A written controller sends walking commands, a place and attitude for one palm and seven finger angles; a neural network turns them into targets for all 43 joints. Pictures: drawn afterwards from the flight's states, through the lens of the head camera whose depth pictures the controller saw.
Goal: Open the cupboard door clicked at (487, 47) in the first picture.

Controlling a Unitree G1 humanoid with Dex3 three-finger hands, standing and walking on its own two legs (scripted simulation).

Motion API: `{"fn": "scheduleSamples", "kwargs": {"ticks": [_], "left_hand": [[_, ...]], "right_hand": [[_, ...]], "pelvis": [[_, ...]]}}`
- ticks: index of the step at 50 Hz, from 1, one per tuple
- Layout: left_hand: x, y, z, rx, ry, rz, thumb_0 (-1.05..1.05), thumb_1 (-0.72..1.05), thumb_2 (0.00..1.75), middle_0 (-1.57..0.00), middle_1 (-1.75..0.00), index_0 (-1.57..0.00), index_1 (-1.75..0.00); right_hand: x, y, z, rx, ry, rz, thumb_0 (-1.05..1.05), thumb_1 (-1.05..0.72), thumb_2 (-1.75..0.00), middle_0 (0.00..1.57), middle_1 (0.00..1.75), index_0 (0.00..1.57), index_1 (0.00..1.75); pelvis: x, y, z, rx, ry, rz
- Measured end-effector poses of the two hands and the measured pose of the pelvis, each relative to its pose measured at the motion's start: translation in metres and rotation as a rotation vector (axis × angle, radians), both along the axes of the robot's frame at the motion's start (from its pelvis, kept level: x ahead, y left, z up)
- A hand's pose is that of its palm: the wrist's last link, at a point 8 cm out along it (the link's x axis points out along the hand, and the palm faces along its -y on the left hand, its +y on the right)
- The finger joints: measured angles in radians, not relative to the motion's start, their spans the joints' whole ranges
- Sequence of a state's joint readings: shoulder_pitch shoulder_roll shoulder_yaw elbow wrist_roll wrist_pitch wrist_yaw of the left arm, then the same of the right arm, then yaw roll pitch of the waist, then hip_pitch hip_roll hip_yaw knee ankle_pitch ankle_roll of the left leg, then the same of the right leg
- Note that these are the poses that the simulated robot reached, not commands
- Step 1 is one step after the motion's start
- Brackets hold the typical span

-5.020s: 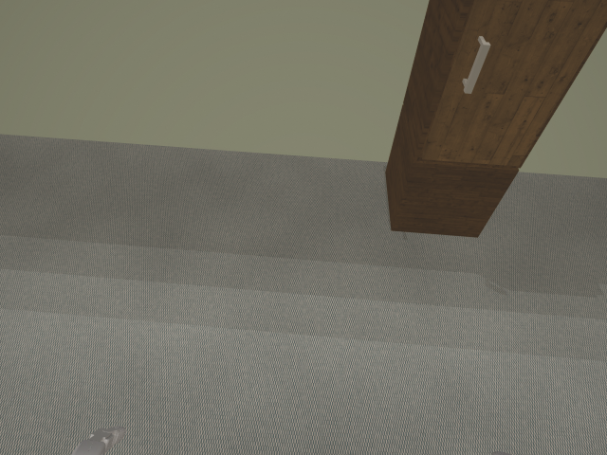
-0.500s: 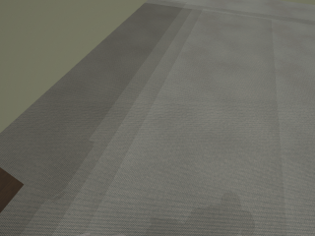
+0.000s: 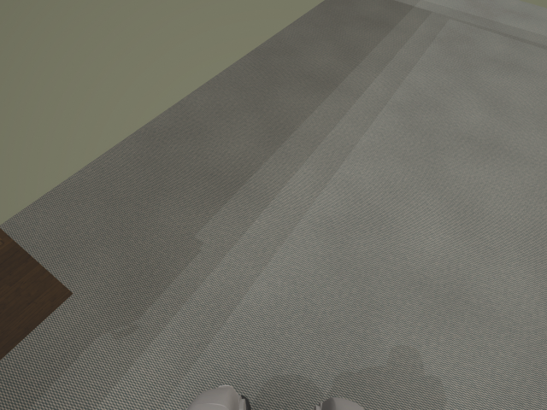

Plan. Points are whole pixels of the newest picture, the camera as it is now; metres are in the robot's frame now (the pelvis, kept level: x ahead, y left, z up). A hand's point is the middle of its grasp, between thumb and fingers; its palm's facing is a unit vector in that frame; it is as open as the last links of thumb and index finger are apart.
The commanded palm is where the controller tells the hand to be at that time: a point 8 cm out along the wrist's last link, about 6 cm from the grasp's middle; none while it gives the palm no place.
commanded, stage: turn to face it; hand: left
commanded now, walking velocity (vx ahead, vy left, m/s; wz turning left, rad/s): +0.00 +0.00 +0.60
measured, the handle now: out of the picture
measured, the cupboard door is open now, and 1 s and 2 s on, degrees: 0 0 0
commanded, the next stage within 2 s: take the last steps up to it in 1.58 s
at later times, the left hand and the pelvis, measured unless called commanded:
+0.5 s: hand out of the picture +0.07 +0.15 -0.13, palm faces +0.29 -0.92 -0.28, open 7.3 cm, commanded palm none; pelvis +0.01 -0.07 +0.01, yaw +17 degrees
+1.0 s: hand out of the picture -0.13 +0.15 -0.17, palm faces +0.62 -0.74 -0.25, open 7.4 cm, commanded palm none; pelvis -0.01 -0.04 +0.01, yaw +36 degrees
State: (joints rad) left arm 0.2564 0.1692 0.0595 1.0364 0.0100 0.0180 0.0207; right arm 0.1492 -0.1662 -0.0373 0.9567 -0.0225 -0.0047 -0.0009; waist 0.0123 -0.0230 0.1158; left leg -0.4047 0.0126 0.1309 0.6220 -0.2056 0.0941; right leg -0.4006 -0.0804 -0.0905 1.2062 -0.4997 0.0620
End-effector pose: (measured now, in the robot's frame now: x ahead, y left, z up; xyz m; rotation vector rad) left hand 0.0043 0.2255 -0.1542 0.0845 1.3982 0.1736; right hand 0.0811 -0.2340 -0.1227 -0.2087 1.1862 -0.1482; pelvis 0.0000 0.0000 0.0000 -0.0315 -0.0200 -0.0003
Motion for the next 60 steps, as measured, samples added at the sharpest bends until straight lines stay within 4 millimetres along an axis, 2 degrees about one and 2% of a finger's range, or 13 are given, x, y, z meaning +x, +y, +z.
{"fn": "scheduleSamples", "kwargs": {"ticks": [5,10,14,19,23,26,30,34,39,45,47,51,60], "left_hand": [[0.043,0.023,0.019,0.056,-0.119,0.018,0.00,0.91,0.90,-0.20,-0.29,-0.20,-0.30],[0.070,0.032,0.034,0.103,-0.207,0.042,0.00,0.91,0.90,-0.20,-0.29,-0.20,-0.30],[0.081,0.026,0.042,0.125,-0.245,0.058,0.00,0.91,0.90,-0.20,-0.29,-0.20,-0.30],[0.080,0.003,0.049,0.142,-0.278,0.087,0.00,0.91,0.90,-0.20,-0.29,-0.20,-0.30],[0.059,-0.021,0.053,0.167,-0.284,0.131,0.00,0.91,0.90,-0.20,-0.29,-0.20,-0.30],[0.032,-0.036,0.060,0.174,-0.240,0.185,0.00,0.91,0.90,-0.20,-0.30,-0.20,-0.30],[0.002,-0.051,0.062,0.172,-0.190,0.248,0.00,0.91,0.90,-0.20,-0.30,-0.20,-0.30],[-0.027,-0.062,0.058,0.161,-0.157,0.321,0.00,0.91,0.90,-0.20,-0.30,-0.20,-0.30],[-0.075,-0.068,0.047,0.133,-0.092,0.423,0.00,0.91,0.90,-0.20,-0.30,-0.20,-0.30],[-0.141,-0.058,0.018,0.092,-0.006,0.556,0.00,0.91,0.90,-0.20,-0.30,-0.20,-0.30],[-0.157,-0.051,0.011,0.085,0.021,0.589,0.00,0.91,0.90,-0.20,-0.30,-0.20,-0.30],[-0.164,-0.032,0.018,0.100,0.006,0.627,0.01,0.91,0.90,-0.20,-0.30,-0.20,-0.30],[-0.134,0.001,0.042,0.184,-0.172,0.660,0.01,0.91,0.90,-0.20,-0.29,-0.20,-0.30]], "right_hand": [[0.006,0.000,0.007,-0.004,0.025,0.018,0.00,-0.93,-0.90,0.21,0.30,0.20,0.29],[0.013,-0.007,0.010,0.001,0.038,0.044,0.00,-0.92,-0.90,0.21,0.30,0.21,0.29],[0.017,-0.021,0.009,0.003,0.045,0.064,0.00,-0.91,-0.90,0.21,0.30,0.21,0.29],[0.021,-0.047,0.000,0.006,0.070,0.100,0.00,-0.91,-0.90,0.21,0.30,0.21,0.29],[0.030,-0.069,-0.012,0.017,0.093,0.136,0.00,-0.91,-0.90,0.21,0.30,0.20,0.29],[0.041,-0.077,-0.007,0.018,0.108,0.186,0.01,-0.91,-0.90,0.20,0.30,0.20,0.29],[0.059,-0.080,-0.003,0.020,0.106,0.251,0.01,-0.91,-0.90,0.20,0.30,0.20,0.29],[0.077,-0.073,-0.003,0.008,0.124,0.334,0.01,-0.91,-0.90,0.20,0.30,0.20,0.29],[0.111,-0.040,-0.002,-0.008,0.107,0.456,0.01,-0.91,-0.90,0.20,0.30,0.20,0.29],[0.155,0.030,0.005,-0.026,-0.026,0.620,0.01,-0.91,-0.90,0.20,0.30,0.20,0.29],[0.163,0.050,0.012,-0.023,-0.076,0.657,0.01,-0.91,-0.90,0.20,0.30,0.20,0.29],[0.162,0.071,0.028,-0.032,-0.116,0.698,0.00,-0.91,-0.90,0.20,0.30,0.20,0.29],[0.144,0.078,0.028,-0.022,-0.054,0.748,0.00,-0.91,-0.90,0.21,0.30,0.21,0.29]], "pelvis": [[0.006,0.002,0.009,-0.001,0.019,0.049],[0.012,-0.006,0.013,-0.004,0.037,0.103],[0.013,-0.018,0.014,-0.002,0.049,0.149],[0.011,-0.041,0.011,0.007,0.059,0.214],[0.010,-0.061,0.007,0.019,0.055,0.270],[0.012,-0.070,0.015,0.041,0.048,0.318],[0.014,-0.078,0.020,0.064,0.041,0.377],[0.013,-0.079,0.020,0.070,0.038,0.442],[0.007,-0.072,0.016,0.060,0.039,0.512],[-0.004,-0.047,0.000,0.032,0.042,0.589],[-0.009,-0.042,-0.001,0.035,0.038,0.607],[-0.014,-0.035,0.008,0.008,0.024,0.646],[-0.017,-0.033,0.018,-0.001,0.025,0.744]]}}
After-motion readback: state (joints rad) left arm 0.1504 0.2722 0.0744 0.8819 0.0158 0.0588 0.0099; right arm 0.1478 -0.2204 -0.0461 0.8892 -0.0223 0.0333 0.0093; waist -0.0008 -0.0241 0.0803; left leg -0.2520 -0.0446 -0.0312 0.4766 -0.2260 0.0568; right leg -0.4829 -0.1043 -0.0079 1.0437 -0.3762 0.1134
